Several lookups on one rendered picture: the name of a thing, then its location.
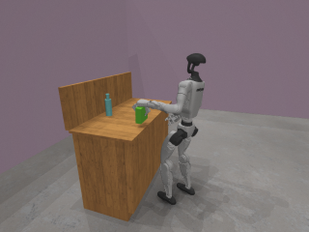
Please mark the robot right hand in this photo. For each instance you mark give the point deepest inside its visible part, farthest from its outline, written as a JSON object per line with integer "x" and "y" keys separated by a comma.
{"x": 175, "y": 118}

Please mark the right robot foot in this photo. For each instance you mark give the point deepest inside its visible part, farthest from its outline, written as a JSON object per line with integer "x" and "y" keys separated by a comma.
{"x": 189, "y": 190}

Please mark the robot left upper arm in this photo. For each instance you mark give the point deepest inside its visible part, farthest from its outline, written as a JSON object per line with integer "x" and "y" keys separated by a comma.
{"x": 183, "y": 88}

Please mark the sponge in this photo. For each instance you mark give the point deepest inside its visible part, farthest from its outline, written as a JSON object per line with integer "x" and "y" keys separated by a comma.
{"x": 140, "y": 114}

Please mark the robot left thigh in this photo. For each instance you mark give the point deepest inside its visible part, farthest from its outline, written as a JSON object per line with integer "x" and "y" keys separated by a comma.
{"x": 173, "y": 139}

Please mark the robot left hand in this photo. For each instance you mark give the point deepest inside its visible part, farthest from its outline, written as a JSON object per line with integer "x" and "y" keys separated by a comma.
{"x": 142, "y": 103}

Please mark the table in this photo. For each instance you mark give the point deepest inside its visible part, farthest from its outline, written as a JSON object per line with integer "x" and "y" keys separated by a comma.
{"x": 116, "y": 157}

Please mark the robot left forearm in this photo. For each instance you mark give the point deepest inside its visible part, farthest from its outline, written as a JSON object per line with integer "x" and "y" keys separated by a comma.
{"x": 165, "y": 107}

